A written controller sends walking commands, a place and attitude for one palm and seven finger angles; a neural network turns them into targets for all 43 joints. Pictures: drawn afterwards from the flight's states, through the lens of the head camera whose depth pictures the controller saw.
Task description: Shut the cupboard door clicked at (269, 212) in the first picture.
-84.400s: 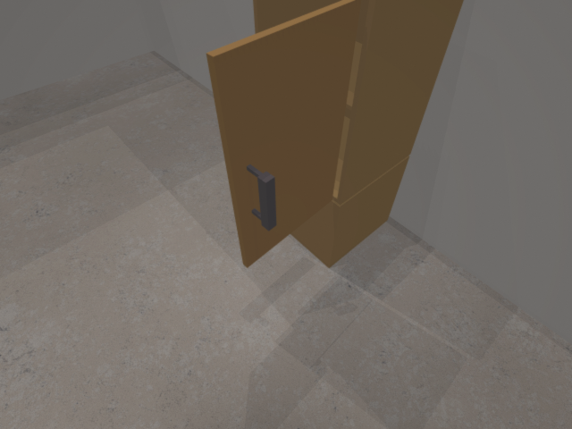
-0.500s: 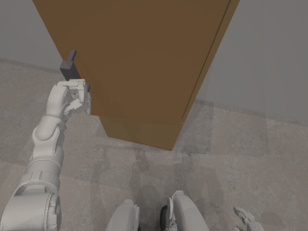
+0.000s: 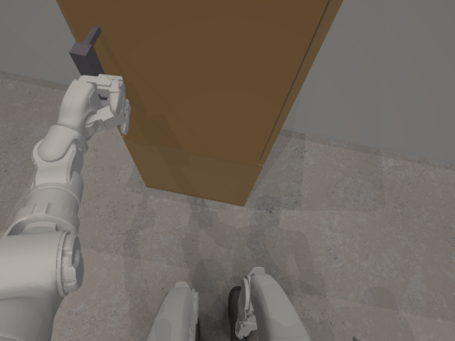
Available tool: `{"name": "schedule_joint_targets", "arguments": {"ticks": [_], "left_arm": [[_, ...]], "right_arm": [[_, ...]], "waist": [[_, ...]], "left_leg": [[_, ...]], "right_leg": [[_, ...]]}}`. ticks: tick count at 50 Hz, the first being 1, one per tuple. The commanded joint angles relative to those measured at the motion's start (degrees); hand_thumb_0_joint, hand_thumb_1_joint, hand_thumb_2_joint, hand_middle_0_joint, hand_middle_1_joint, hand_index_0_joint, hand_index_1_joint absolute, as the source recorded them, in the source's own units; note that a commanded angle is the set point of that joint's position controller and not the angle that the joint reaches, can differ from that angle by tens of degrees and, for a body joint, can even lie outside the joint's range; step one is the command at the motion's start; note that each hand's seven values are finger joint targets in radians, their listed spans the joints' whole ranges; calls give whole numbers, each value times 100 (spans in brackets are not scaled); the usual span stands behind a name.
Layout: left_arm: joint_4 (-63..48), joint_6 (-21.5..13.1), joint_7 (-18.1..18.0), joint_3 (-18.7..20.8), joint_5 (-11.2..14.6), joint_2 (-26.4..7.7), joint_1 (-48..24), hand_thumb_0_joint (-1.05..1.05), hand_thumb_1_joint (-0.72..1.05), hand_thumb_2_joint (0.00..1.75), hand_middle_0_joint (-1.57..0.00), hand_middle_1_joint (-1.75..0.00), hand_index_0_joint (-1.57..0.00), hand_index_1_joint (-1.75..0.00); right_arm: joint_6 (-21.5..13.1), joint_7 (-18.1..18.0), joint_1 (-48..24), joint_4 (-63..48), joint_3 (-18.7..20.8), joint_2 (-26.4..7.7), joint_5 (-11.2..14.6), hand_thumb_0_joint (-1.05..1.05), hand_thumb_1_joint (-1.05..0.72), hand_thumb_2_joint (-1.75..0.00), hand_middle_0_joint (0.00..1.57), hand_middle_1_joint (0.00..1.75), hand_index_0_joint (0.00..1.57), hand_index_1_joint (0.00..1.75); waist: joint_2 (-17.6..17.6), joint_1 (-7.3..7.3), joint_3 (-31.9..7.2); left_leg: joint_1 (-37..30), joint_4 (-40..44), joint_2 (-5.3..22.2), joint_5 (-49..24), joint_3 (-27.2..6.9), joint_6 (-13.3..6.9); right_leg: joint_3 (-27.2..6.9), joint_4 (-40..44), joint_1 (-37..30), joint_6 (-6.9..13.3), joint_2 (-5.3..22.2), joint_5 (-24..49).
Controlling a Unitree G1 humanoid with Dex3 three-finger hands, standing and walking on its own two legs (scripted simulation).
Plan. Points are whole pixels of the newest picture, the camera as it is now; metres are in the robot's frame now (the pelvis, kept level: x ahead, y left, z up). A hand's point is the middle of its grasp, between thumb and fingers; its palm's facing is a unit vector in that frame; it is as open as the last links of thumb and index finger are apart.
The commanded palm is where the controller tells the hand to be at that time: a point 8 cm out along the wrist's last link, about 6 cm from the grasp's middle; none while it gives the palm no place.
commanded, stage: push the door shut along its arc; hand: left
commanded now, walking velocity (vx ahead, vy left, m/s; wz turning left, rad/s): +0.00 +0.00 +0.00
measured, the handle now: (103, 75) +0.56 +0.21 +0.05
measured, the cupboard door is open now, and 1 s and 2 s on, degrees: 0 0 0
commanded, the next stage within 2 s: pull the fist back off the door in 0.08 s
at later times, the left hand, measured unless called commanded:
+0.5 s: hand (129, 110) +0.49 +0.15 +0.05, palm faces -0.03 -1.00 -0.07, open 3.2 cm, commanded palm +0.47 +0.18 +0.05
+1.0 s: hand (125, 143) +0.43 +0.15 +0.04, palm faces -0.05 -1.00 -0.03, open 3.1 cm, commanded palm +0.40 +0.20 +0.05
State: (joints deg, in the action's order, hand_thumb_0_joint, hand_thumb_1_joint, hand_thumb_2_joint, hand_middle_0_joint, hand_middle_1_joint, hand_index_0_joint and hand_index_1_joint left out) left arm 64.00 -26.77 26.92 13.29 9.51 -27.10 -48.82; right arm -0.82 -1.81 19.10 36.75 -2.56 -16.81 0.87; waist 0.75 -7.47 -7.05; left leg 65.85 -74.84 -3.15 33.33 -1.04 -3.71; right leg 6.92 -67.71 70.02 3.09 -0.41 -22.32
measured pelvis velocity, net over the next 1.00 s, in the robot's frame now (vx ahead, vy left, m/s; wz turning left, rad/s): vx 0.03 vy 0.00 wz -0.02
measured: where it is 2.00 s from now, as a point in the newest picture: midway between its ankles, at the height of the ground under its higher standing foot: outside the picture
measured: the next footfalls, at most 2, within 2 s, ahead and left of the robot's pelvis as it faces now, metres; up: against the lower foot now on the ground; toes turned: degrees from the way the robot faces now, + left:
none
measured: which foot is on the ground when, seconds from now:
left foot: down 0.00-1.00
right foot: down 0.00-1.00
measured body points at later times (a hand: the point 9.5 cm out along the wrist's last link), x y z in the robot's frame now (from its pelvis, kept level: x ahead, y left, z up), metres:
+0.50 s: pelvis -0.03 +0.00 -0.01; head +0.11 +0.03 +0.41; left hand +0.48 +0.21 +0.06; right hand +0.02 -0.26 -0.12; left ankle +0.01 +0.08 -0.62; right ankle +0.09 -0.10 -0.62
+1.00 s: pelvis +0.03 +0.00 +0.03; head +0.14 +0.00 +0.46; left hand +0.42 +0.21 +0.05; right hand +0.11 -0.27 -0.09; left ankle +0.01 +0.08 -0.62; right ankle +0.09 -0.10 -0.62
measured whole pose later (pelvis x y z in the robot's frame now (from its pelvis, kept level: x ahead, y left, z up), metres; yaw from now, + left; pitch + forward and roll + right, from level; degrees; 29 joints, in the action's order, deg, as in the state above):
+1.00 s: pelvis +0.03 +0.00 +0.03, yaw -1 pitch +22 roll -1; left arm 42.7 -29.4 11.7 12.8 10.1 -15.8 -23.4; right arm -0.4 -0.1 17.6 33.0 -0.7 -15.1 0.6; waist 0.5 -4.7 -8.1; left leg 56.1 -67.4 -2.7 33.2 1.0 -3.5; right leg 4.0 -63.1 62.3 3.0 -1.8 -22.8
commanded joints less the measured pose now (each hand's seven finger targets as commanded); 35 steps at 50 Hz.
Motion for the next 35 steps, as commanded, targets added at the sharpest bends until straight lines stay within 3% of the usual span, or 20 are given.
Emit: {"name": "schedule_joint_targets", "arguments": {"ticks": [1,4,6,9,10,11,12,13,14,15,17,18,19,20,22,25,27,30,32,35], "left_arm": [[-1178,-33,-30,-273,-75,-848,-3916,0,90,90,-130,-150,-130,-150],[-1016,88,-38,-501,-97,-608,-4114,0,90,90,-130,-150,-130,-150],[-1220,78,-41,-548,-81,-604,-4411,0,90,90,-130,-150,-130,-150],[-1138,187,-54,-715,-92,-427,-4554,0,90,90,-130,-150,-130,-150],[-1024,197,-1012,365,485,-435,-4565,0,90,90,-130,-150,-130,-150],[-704,230,-1503,131,346,-111,-4250,0,90,90,-130,-150,-130,-150],[-727,190,-1830,98,259,37,-4239,0,90,90,-130,-150,-130,-150],[-687,127,-2052,112,69,-116,-4248,0,90,90,-130,-150,-130,-150],[-677,78,-2178,-15,-122,-116,-4324,0,90,90,-130,-150,-130,-150],[-806,-48,-2247,21,-317,-355,-4475,0,90,90,-130,-150,-130,-150],[-611,-154,-2216,-204,-664,-405,-4415,0,90,90,-130,-150,-130,-150],[-533,-209,-2169,-179,-758,-536,-4367,0,90,90,-130,-150,-130,-150],[-532,-245,-2095,-298,-781,-451,-4347,0,90,90,-130,-150,-130,-150],[-603,-330,-2019,-228,-782,-559,-4385,0,90,90,-130,-150,-130,-150],[-611,-383,-1872,-144,-731,-642,-4077,0,90,90,-130,-150,-130,-150],[-754,-400,-1660,-230,-442,-326,-3699,0,90,90,-130,-150,-130,-150],[-752,-335,-1599,135,-235,-536,-3144,0,90,90,-130,-150,-130,-150],[-880,-347,-1632,558,-164,-819,-2363,0,90,90,-130,-150,-130,-150],[-1135,-417,-1706,732,-225,-1010,-2035,0,90,90,-130,-150,-130,-150],[-1733,-560,-1740,740,-192,-862,-1258,0,90,90,-130,-150,-130,-150]], "right_arm": [[-177,-160,755,-272,343,-1061,-2,0,-90,-90,20,30,20,30],[-239,-185,758,-225,324,-1091,8,0,-90,-90,20,30,20,30],[-315,-221,761,-180,319,-1115,-8,0,-90,-90,20,30,20,30],[-421,-240,730,-130,298,-1144,2,0,-90,-90,20,30,20,30],[-490,-259,719,-249,292,-1078,-118,0,-90,-90,20,30,20,30],[-498,-190,699,-196,285,-1040,-147,0,-90,-90,20,30,20,30],[-504,-134,729,-204,309,-1031,-193,0,-90,-90,20,30,20,30],[-483,-79,766,-193,329,-1037,-220,0,-90,-90,20,30,20,30],[-467,-24,789,-193,329,-1022,-232,0,-90,-90,20,30,20,30],[-463,14,846,-217,322,-1028,-267,0,-90,-90,20,30,20,30],[-407,102,871,-212,329,-1020,-271,0,-90,-90,20,30,20,30],[-387,120,869,-232,322,-1028,-273,0,-90,-90,20,30,20,30],[-382,144,832,-276,307,-1017,-265,0,-90,-90,20,30,20,30],[-391,145,859,-299,314,-1023,-266,0,-90,-90,20,30,20,30],[-375,166,817,-350,323,-1036,-244,0,-90,-90,20,30,20,30],[-385,180,784,-455,322,-1014,-199,0,-90,-90,20,30,20,30],[-348,165,756,-499,338,-1033,-150,0,-90,-90,20,30,20,30],[-311,173,759,-629,323,-969,-140,0,-90,-90,20,30,20,30],[-236,173,740,-679,334,-931,-134,0,-90,-90,20,30,20,30],[-165,193,696,-836,375,-857,-124,0,-90,-90,20,30,20,30]], "waist": [[807,-784,-2613],[982,-906,-2487],[1137,-946,-2720],[1205,-1018,-2616],[1302,-745,-2495],[1204,-793,-2498],[846,-869,-2468],[725,-860,-2513],[747,-907,-2506],[821,-873,-2672],[834,-915,-2598],[792,-881,-2496],[808,-892,-2479],[786,-888,-2561],[973,-741,-2658],[924,-670,-2695],[714,-452,-2759],[538,-146,-2829],[370,-61,-2815],[223,109,-3035]], "left_leg": [[-1330,1175,260,-1025,-579,186],[-1414,1225,268,-600,-695,200],[-1600,1217,282,-619,-739,207],[-1588,1286,307,-178,-844,214],[-1402,1458,251,10,-1037,348],[-1415,1533,290,209,-1112,411],[-1285,1514,278,263,-1116,383],[-1120,1477,256,303,-1032,346],[-990,1437,227,364,-936,305],[-948,1385,192,243,-876,295],[-840,1356,189,361,-816,267],[-721,1359,182,436,-787,252],[-631,1331,158,485,-724,224],[-703,1333,178,414,-762,215],[-767,1361,185,396,-731,234],[-979,1491,207,325,-781,245],[-853,1528,204,225,-677,242],[-643,1517,160,-167,-437,209],[-546,1508,174,-425,-319,182],[-747,1553,185,-995,-213,184]], "right_leg": [[-606,763,-1402,-48,-66,104],[-546,736,-978,-39,-62,-122],[-526,693,-899,-43,-49,-94],[-496,667,-635,-42,-42,-269],[-422,562,-450,-47,-24,-258],[-396,528,-424,-109,-11,-318],[-397,553,-520,-145,4,-299],[-443,613,-714,-153,17,-338],[-491,668,-822,-154,19,-381],[-513,634,-974,-132,18,-357],[-576,713,-1058,-118,15,-453],[-607,741,-1148,-101,15,-525],[-650,781,-1211,-94,12,-586],[-643,751,-1252,-80,12,-554],[-678,762,-1328,-59,10,-581],[-651,779,-1419,-61,4,-509],[-698,851,-1736,-71,3,-543],[-770,905,-2247,-58,-18,-482],[-838,952,-2526,-88,-13,-315],[-852,943,-3035,-80,-34,308]]}}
